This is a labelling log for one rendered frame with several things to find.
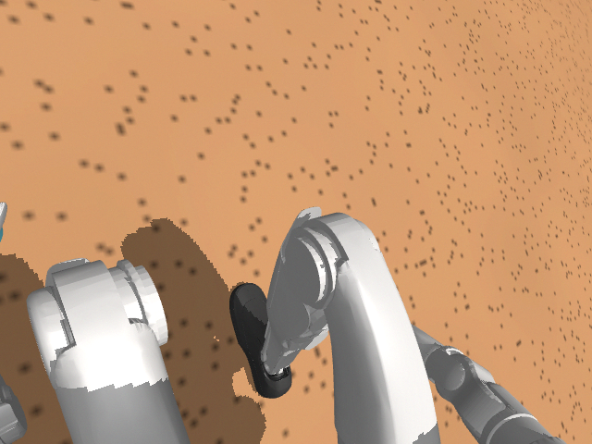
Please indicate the right robot arm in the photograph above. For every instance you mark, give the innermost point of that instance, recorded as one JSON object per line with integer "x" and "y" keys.
{"x": 489, "y": 411}

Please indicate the right robot foot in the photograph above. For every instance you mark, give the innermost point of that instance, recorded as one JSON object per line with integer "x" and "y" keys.
{"x": 247, "y": 306}

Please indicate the left robot arm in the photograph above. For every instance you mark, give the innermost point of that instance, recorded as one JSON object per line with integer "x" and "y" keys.
{"x": 13, "y": 424}

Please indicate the right robot hand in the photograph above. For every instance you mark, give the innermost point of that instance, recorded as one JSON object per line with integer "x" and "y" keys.
{"x": 425, "y": 342}

